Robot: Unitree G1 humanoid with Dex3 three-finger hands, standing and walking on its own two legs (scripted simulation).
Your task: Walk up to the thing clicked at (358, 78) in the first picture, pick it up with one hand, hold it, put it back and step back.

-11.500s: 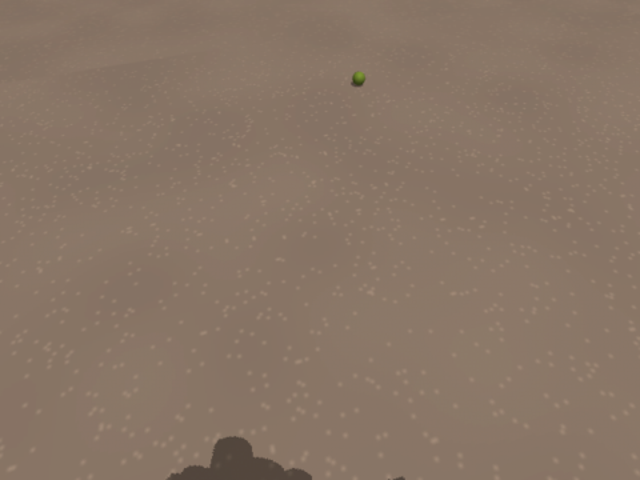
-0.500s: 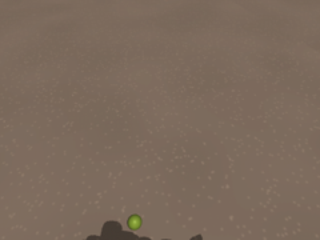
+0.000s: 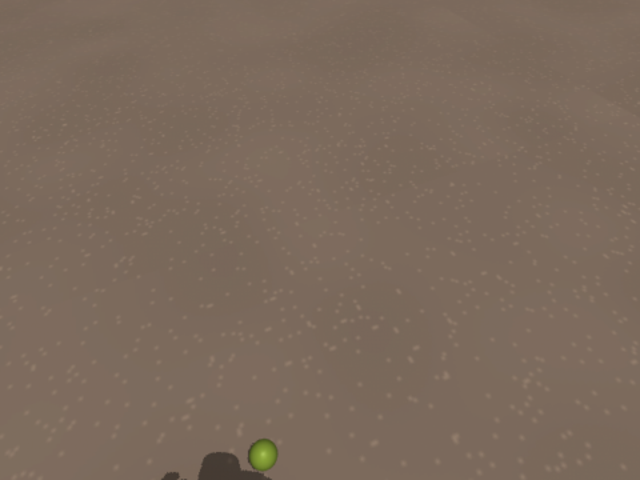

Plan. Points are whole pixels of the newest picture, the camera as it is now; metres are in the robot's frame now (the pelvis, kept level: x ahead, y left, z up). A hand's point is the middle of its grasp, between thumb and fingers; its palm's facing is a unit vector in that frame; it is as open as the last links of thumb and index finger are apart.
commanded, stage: stand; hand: left
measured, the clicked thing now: (263, 454) +0.31 +0.21 -0.74
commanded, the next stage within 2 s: none
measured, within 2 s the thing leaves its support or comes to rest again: neither
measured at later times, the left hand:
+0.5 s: hand out of the picture +0.09 +0.25 -0.15, palm faces -0.02 -0.94 -0.35, open 7.4 cm
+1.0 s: hand out of the picture +0.09 +0.25 -0.16, palm faces -0.02 -0.94 -0.34, open 7.4 cm
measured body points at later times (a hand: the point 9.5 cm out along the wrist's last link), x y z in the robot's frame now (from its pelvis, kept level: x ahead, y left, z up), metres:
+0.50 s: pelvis +0.01 +0.00 +0.00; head +0.01 +0.00 +0.45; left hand +0.09 +0.30 -0.13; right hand +0.09 -0.30 -0.13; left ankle +0.00 +0.13 -0.75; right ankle +0.04 -0.12 -0.75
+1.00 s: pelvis +0.01 +0.00 +0.00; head +0.02 +0.00 +0.45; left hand +0.09 +0.30 -0.13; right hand +0.09 -0.30 -0.13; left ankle +0.00 +0.13 -0.75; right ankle +0.04 -0.12 -0.75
